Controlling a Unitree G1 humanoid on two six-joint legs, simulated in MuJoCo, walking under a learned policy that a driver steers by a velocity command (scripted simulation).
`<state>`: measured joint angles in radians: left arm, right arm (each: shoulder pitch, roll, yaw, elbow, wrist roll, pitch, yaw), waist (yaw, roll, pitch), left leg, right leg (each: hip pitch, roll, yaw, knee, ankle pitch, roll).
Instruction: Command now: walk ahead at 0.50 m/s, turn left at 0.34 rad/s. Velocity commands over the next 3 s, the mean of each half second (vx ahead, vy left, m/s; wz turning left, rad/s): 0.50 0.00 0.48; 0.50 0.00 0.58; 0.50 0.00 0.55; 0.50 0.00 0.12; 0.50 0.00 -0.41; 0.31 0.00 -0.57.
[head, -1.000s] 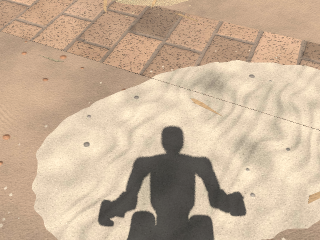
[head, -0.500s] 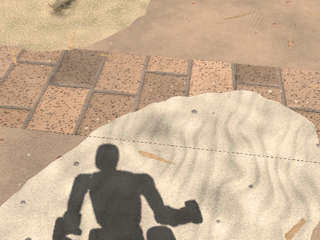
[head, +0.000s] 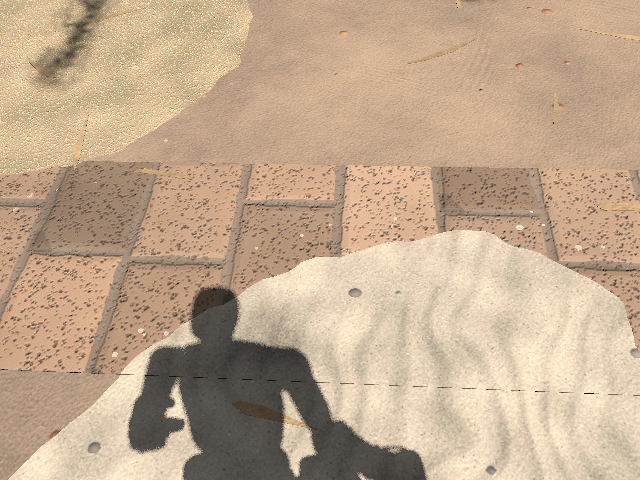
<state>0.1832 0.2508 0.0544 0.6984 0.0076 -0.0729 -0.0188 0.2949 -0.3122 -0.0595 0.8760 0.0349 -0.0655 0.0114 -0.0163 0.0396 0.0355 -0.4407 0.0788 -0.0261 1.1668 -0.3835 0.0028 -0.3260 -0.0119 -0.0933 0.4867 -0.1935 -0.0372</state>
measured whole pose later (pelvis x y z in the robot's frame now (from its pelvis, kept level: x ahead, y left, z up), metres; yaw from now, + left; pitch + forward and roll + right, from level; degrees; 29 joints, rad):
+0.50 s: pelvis +0.26 +0.08 -0.01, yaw +18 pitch +1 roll -1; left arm 0.22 0.29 0.07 0.79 -0.02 -0.10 0.01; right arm 0.19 -0.30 -0.08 0.74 0.02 -0.04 0.04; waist 0.00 0.00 0.07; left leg -0.41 -0.07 0.03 0.58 -0.20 0.10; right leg -0.36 -0.06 0.02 1.22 -0.43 0.01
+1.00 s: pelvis +0.54 +0.13 +0.00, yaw +35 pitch +2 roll -1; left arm 0.17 0.26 0.06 0.73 0.01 -0.10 -0.01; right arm 0.31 -0.31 -0.07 0.71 0.03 -0.02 -0.01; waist 0.00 0.05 0.01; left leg -0.44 -0.01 -0.08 1.18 -0.39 0.02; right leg -0.32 0.03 -0.04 0.47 -0.21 -0.04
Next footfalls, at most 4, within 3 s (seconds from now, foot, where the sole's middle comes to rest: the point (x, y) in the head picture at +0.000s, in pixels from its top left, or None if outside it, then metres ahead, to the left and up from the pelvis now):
0.38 left None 0.34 0.17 -0.77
0.86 right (307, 380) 0.68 0.08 -0.77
1.38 left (136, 372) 0.71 0.47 -0.77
1.90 right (117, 246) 1.08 0.58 -0.77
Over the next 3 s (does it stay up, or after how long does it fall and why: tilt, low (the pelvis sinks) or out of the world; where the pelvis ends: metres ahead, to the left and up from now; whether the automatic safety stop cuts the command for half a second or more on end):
stays up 1.27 0.86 -0.01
